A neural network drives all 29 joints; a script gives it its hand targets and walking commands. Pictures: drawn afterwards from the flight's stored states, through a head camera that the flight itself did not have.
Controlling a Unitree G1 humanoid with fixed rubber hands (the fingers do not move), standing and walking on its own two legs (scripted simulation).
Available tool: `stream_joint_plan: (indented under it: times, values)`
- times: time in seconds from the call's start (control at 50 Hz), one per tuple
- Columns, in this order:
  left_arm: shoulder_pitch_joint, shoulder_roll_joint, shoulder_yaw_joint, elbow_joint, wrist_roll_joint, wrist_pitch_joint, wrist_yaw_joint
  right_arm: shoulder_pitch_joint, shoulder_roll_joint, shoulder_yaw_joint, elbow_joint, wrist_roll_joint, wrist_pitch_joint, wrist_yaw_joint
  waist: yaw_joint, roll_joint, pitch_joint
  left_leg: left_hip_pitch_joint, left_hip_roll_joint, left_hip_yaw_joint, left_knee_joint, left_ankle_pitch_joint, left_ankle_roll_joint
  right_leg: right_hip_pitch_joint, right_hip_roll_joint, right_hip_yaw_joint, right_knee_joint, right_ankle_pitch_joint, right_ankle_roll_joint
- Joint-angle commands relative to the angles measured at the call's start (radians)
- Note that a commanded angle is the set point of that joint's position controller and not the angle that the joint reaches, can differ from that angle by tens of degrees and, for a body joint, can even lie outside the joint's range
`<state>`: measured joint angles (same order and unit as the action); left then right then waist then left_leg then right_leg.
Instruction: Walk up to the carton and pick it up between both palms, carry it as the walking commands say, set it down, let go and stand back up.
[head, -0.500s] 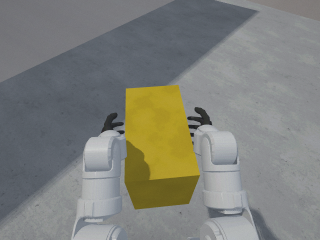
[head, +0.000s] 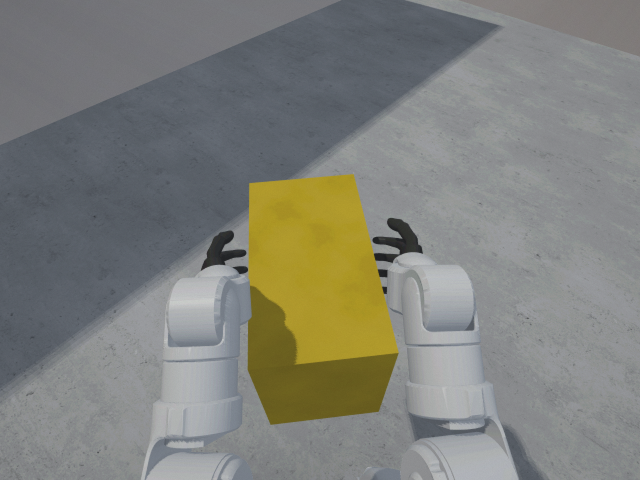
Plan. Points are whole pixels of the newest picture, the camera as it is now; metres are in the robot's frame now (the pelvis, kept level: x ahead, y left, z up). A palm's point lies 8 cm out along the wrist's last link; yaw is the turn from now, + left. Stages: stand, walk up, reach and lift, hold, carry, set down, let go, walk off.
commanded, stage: carry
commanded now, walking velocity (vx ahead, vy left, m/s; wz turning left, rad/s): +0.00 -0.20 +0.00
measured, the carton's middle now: (313, 296) +0.34 +0.01 +0.01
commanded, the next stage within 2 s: none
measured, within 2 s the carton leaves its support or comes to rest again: neither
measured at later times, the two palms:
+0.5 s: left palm (345, 333) +0.25 -0.02 +0.08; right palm (548, 318) +0.26 -0.24 +0.10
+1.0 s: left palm (503, 376) +0.21 -0.18 +0.08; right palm out of the picture +0.21 -0.40 +0.10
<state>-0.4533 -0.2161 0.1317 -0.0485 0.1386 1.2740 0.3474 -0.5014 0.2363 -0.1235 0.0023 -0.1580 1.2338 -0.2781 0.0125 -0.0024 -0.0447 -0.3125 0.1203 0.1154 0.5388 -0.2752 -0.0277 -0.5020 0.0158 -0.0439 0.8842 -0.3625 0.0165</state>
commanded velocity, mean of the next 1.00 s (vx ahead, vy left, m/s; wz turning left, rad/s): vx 0.00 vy -0.20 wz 0.00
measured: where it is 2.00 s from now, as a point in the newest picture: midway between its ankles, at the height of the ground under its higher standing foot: outside the picture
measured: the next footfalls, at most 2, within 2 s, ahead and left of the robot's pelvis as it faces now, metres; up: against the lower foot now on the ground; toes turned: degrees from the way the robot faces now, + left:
right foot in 0.12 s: +0.05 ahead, -0.19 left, +0.00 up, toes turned -5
left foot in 0.38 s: -0.02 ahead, -0.03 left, +0.00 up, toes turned +10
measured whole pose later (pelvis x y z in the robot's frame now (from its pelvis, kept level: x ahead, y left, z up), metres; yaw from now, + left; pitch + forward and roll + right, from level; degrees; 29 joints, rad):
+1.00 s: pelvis -0.11 -0.29 -0.01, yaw +1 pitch +3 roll -1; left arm -0.50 -0.23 0.14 -0.02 0.19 1.25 0.30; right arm -0.51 0.24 -0.14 -0.02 -0.12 1.23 -0.34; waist -0.04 -0.02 -0.05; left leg -0.33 0.03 0.16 0.59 -0.31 0.03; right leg -0.44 0.03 -0.13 0.59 -0.24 -0.07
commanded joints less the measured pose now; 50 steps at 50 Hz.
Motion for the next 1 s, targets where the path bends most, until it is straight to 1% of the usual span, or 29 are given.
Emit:
stream_joint_plan:
  times: [0.0,0.04,0.08,0.1,0.12,0.14,0.16,0.2,0.3,0.34,0.36,0.38,0.4,0.42,0.46,0.52,0.62,0.64,0.66,0.68,0.7,0.72,0.76,0.8,0.88,0.92,0.94,0.96,0.98]
  values:
    - [-0.585,-1.079,-0.590,-0.047,-0.462,-0.028,-0.424,-0.384,1.064,0.491,-0.011,0.402,-0.005,0.348,-0.032,0.227,-0.312,0.251,0.221,-0.118,-0.077,0.650,0.113,0.006,-0.025,-0.012,-0.112,-0.038,0.025]
    - [-0.561,-1.068,-0.574,-0.012,-0.460,-0.020,-0.430,-0.377,1.050,0.491,-0.003,0.384,-0.003,0.340,-0.035,0.257,-0.323,0.233,0.201,-0.090,-0.042,0.641,0.089,0.096,-0.007,-0.065,-0.279,-0.005,0.024]
    - [-0.535,-1.059,-0.556,0.025,-0.454,-0.015,-0.437,-0.369,1.045,0.495,0.014,0.377,0.000,0.336,-0.024,0.200,-0.335,0.157,0.129,-0.037,0.070,0.474,0.029,0.264,0.005,-0.110,-0.517,0.155,0.009]
    - [-0.535,-1.056,-0.556,0.028,-0.454,-0.017,-0.442,-0.362,1.045,0.498,0.022,0.379,-0.001,0.335,-0.021,0.079,-0.344,0.030,0.102,-0.031,0.153,0.246,-0.010,0.378,-0.095,-0.006,-0.536,0.310,-0.008]
    - [-0.487,-1.055,-0.536,0.079,-0.429,-0.020,-0.449,-0.342,1.060,0.503,0.033,0.376,0.003,0.337,-0.012,-0.200,-0.337,-0.206,-0.016,0.033,0.279,-0.196,-0.066,0.461,-0.322,0.261,-0.503,0.694,-0.115]
    - [-0.510,-1.089,-0.544,0.047,-0.432,-0.030,-0.451,-0.401,1.086,0.526,0.006,0.403,0.006,0.340,-0.005,-0.297,-0.352,-0.214,-0.041,-0.002,0.460,-0.431,-0.042,0.421,-0.335,0.250,-0.468,0.805,-0.201]
    - [-0.542,-1.101,-0.544,0.020,-0.438,-0.036,-0.453,-0.456,1.101,0.550,-0.022,0.426,-0.002,0.341,-0.004,-0.258,-0.350,-0.247,-0.053,-0.025,0.569,-0.433,-0.024,0.417,-0.322,0.223,-0.461,0.797,-0.228]
    - [-0.556,-1.088,-0.519,-0.008,-0.427,-0.046,-0.444,-0.523,1.103,0.577,-0.067,0.476,-0.009,0.344,-0.006,-0.160,-0.380,-0.236,-0.040,-0.039,0.607,-0.312,-0.010,0.396,-0.267,0.122,-0.468,0.636,-0.215]
    - [-0.514,-1.062,-0.497,-0.015,-0.385,-0.058,-0.416,-0.498,1.085,0.573,-0.042,0.492,0.009,0.355,-0.001,-0.175,-0.410,-0.103,-0.064,-0.001,0.245,-0.230,0.010,0.431,-0.235,0.104,-0.469,0.536,-0.225]
    - [-0.500,-1.057,-0.507,-0.002,-0.377,-0.052,-0.409,-0.447,1.084,0.549,0.005,0.480,0.020,0.362,-0.016,-0.134,-0.410,0.007,-0.061,0.021,-0.011,-0.089,0.027,0.413,-0.217,0.094,-0.449,0.495,-0.207]
    - [-0.490,-1.056,-0.511,0.005,-0.376,-0.049,-0.405,-0.428,1.083,0.538,0.025,0.475,0.024,0.368,-0.023,-0.087,-0.396,0.107,-0.010,-0.027,-0.161,0.018,0.027,0.345,-0.191,0.079,-0.411,0.456,-0.170]
    - [-0.486,-1.061,-0.517,0.011,-0.374,-0.048,-0.402,-0.410,1.088,0.525,0.049,0.474,0.026,0.377,-0.028,0.022,-0.375,0.259,0.132,-0.206,-0.228,0.063,0.050,0.169,-0.154,0.062,-0.311,0.371,-0.110]
    - [-0.538,-1.054,-0.540,-0.027,-0.395,-0.039,-0.410,-0.361,1.102,0.510,0.081,0.456,0.011,0.376,-0.031,0.333,-0.288,0.278,0.404,-0.507,-0.245,0.318,0.189,-0.078,-0.038,-0.035,-0.169,-0.019,-0.043]
    - [-0.586,-1.078,-0.551,-0.033,-0.406,-0.038,-0.408,-0.396,1.098,0.500,0.059,0.448,0.010,0.379,-0.031,0.285,-0.267,0.265,0.426,-0.492,-0.222,0.468,0.247,-0.100,-0.034,0.048,0.039,-0.109,-0.027]
    - [-0.618,-1.084,-0.575,-0.071,-0.434,-0.039,-0.419,-0.408,1.101,0.506,0.020,0.448,0.004,0.379,-0.027,0.108,-0.255,0.230,0.335,-0.305,-0.200,0.420,0.192,-0.097,-0.046,0.115,0.139,-0.023,-0.004]
    - [-0.623,-1.086,-0.600,-0.075,-0.462,-0.033,-0.423,-0.410,1.079,0.486,-0.008,0.420,-0.004,0.362,-0.020,0.187,-0.297,0.265,0.226,-0.138,-0.122,0.560,0.128,-0.063,-0.037,0.041,0.021,-0.009,0.030]
    - [-0.562,-1.065,-0.566,0.012,-0.457,-0.010,-0.434,-0.380,1.045,0.483,0.010,0.375,0.002,0.341,-0.027,0.268,-0.328,0.232,0.189,-0.079,-0.036,0.596,0.083,0.116,-0.006,-0.077,-0.335,0.024,0.026]
    - [-0.548,-1.061,-0.554,0.032,-0.454,-0.008,-0.437,-0.380,1.044,0.485,0.019,0.371,0.002,0.339,-0.019,0.249,-0.329,0.198,0.151,-0.050,0.020,0.519,0.051,0.199,0.014,-0.120,-0.476,0.112,0.020]
    - [-0.542,-1.056,-0.548,0.040,-0.451,-0.009,-0.441,-0.369,1.046,0.488,0.026,0.371,0.001,0.339,-0.019,0.170,-0.338,0.116,0.118,-0.031,0.102,0.406,0.018,0.308,-0.027,-0.079,-0.543,0.176,0.010]
    - [-0.545,-1.051,-0.547,0.040,-0.451,-0.011,-0.447,-0.361,1.043,0.492,0.033,0.374,-0.001,0.336,-0.016,0.007,-0.334,-0.056,0.082,-0.027,0.193,0.102,-0.027,0.424,-0.164,0.068,-0.526,0.445,-0.013]
    - [-0.474,-1.063,-0.520,0.098,-0.416,-0.021,-0.453,-0.377,1.066,0.508,0.017,0.385,0.006,0.342,0.000,-0.294,-0.325,-0.238,-0.055,0.046,0.331,-0.329,-0.061,0.437,-0.350,0.278,-0.500,0.751,-0.151]
    - [-0.545,-1.091,-0.541,0.030,-0.436,-0.030,-0.455,-0.435,1.094,0.533,-0.007,0.412,0.003,0.343,-0.005,-0.305,-0.331,-0.243,-0.047,-0.019,0.521,-0.434,-0.035,0.422,-0.332,0.247,-0.469,0.813,-0.205]
    - [-0.568,-1.090,-0.523,-0.014,-0.432,-0.041,-0.450,-0.520,1.107,0.578,-0.068,0.467,-0.008,0.342,-0.004,-0.192,-0.364,-0.243,-0.049,-0.038,0.631,-0.341,-0.010,0.403,-0.279,0.143,-0.465,0.704,-0.208]
    - [-0.539,-1.095,-0.505,-0.020,-0.412,-0.051,-0.438,-0.518,1.101,0.593,-0.090,0.488,-0.008,0.349,-0.006,-0.159,-0.392,-0.228,-0.049,-0.019,0.533,-0.259,-0.011,0.434,-0.238,0.072,-0.459,0.597,-0.192]
    - [-0.504,-1.052,-0.497,-0.027,-0.378,-0.057,-0.417,-0.489,1.083,0.580,-0.051,0.494,0.012,0.357,0.003,-0.187,-0.406,-0.104,-0.071,0.004,0.241,-0.228,0.011,0.440,-0.247,0.115,-0.463,0.547,-0.220]
    - [-0.495,-1.049,-0.508,-0.013,-0.374,-0.050,-0.410,-0.439,1.082,0.554,-0.001,0.482,0.023,0.365,-0.012,-0.143,-0.405,0.001,-0.068,0.021,-0.009,-0.090,0.025,0.424,-0.230,0.109,-0.437,0.530,-0.203]
    - [-0.487,-1.050,-0.511,-0.002,-0.374,-0.046,-0.407,-0.422,1.081,0.540,0.022,0.476,0.027,0.370,-0.018,-0.092,-0.396,0.107,-0.014,-0.028,-0.159,0.019,0.025,0.353,-0.202,0.091,-0.395,0.496,-0.167]
    - [-0.486,-1.057,-0.518,0.007,-0.375,-0.044,-0.404,-0.406,1.085,0.526,0.048,0.475,0.029,0.379,-0.024,0.012,-0.374,0.259,0.126,-0.203,-0.228,0.068,0.047,0.176,-0.161,0.075,-0.301,0.397,-0.109]
    - [-0.533,-1.052,-0.540,-0.025,-0.394,-0.035,-0.411,-0.358,1.097,0.508,0.083,0.456,0.015,0.379,-0.026,0.333,-0.287,0.285,0.407,-0.508,-0.248,0.331,0.187,-0.083,-0.038,-0.028,-0.170,-0.033,-0.043]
